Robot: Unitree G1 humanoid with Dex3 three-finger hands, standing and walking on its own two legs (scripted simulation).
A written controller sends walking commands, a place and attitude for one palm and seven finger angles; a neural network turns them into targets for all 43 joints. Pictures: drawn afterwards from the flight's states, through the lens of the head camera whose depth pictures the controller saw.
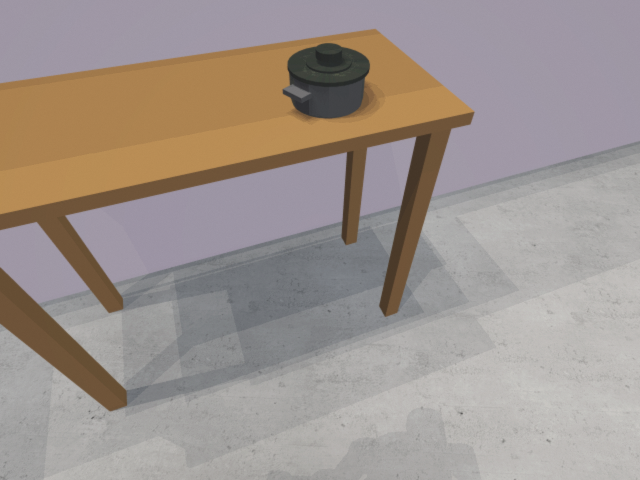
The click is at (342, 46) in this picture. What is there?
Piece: lid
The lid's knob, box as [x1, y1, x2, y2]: [316, 43, 341, 61]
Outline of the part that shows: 316,47 316,58 319,60 335,61 341,57 341,47 339,45 332,43 324,43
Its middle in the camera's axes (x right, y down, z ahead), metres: +0.01 -0.36 +0.76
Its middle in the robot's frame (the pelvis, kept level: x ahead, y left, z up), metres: +0.83 +0.03 +0.15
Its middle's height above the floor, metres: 0.93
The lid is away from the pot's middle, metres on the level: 0.00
